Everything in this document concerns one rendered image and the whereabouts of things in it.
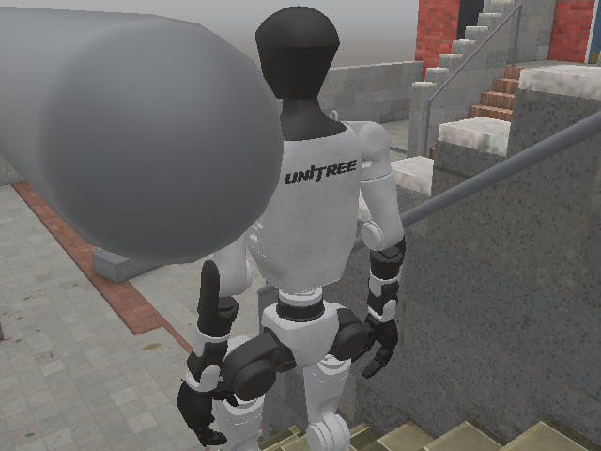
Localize stairs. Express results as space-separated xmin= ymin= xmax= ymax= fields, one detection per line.
xmin=218 ymin=415 xmax=601 ymax=451
xmin=429 ymin=66 xmax=525 ymax=160

